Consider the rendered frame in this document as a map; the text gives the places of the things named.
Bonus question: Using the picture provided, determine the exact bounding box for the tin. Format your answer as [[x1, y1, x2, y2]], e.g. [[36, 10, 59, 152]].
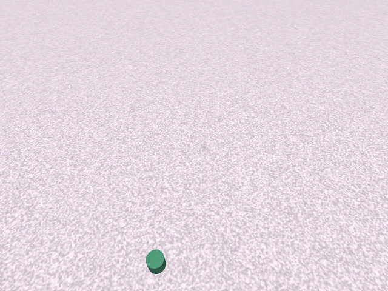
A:
[[146, 250, 166, 274]]

